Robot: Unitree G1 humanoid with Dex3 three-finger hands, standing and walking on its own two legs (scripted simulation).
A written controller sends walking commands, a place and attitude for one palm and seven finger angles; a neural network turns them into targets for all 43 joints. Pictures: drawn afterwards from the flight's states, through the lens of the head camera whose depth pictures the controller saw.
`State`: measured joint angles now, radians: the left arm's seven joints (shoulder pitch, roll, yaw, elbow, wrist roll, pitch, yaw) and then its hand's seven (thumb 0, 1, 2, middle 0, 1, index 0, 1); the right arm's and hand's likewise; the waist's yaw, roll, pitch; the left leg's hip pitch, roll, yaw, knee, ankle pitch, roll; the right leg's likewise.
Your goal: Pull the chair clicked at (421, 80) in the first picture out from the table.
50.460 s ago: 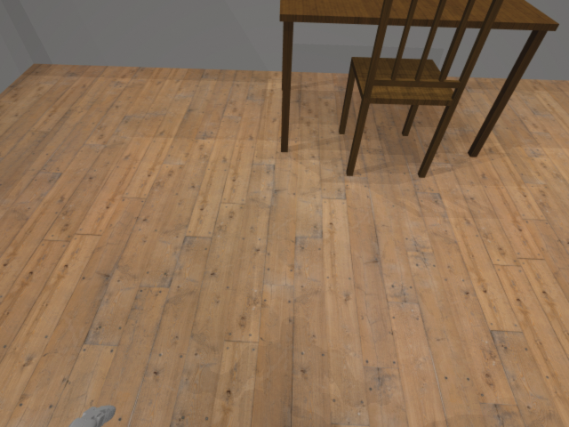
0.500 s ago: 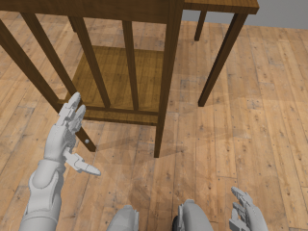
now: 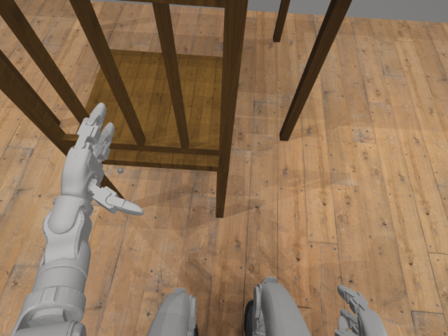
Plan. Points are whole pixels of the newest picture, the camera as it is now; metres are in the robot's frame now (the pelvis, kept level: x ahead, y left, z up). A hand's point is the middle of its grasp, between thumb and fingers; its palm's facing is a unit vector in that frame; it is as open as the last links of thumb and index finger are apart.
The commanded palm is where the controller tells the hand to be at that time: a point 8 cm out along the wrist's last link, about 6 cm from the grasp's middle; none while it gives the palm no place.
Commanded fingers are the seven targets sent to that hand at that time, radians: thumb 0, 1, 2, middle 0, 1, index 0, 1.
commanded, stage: aim the fingers beside a spindle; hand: left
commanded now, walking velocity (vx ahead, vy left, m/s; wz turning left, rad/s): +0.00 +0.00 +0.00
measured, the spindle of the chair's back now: (119, 90) +0.53 +0.20 +0.06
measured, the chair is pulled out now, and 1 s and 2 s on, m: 0.21 0.21 0.21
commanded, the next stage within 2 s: push the fingers through the gap in 0.62 s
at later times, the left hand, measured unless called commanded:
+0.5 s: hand (121, 176) +0.38 +0.18 +0.02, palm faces -0.09 -0.99 -0.05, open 17.0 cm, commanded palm +0.36 +0.23 +0.02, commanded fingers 0.00 -0.50 0.30 -0.06 -0.08 -0.06 -0.08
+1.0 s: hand (124, 163) +0.40 +0.18 +0.02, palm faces -0.09 -0.99 -0.06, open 17.0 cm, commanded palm +0.39 +0.23 +0.02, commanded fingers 0.00 -0.50 0.30 -0.06 -0.08 -0.06 -0.08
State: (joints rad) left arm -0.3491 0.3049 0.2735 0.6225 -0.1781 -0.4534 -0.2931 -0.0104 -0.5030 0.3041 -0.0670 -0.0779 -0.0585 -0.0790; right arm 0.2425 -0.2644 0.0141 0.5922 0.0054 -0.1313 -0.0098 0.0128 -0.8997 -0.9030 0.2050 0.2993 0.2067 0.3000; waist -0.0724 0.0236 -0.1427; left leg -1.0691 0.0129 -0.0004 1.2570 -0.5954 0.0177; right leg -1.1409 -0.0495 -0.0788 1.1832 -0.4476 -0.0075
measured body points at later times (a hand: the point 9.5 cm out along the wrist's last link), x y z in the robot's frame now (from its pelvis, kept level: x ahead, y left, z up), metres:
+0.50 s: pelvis +0.00 +0.01 +0.00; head +0.13 +0.02 +0.44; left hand +0.38 +0.23 +0.03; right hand +0.13 -0.25 -0.10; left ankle +0.00 +0.11 -0.63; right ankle +0.06 -0.12 -0.63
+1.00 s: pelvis +0.00 +0.01 +0.00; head +0.13 +0.02 +0.43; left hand +0.40 +0.23 +0.03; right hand +0.12 -0.25 -0.11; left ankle +0.00 +0.11 -0.63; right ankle +0.06 -0.12 -0.63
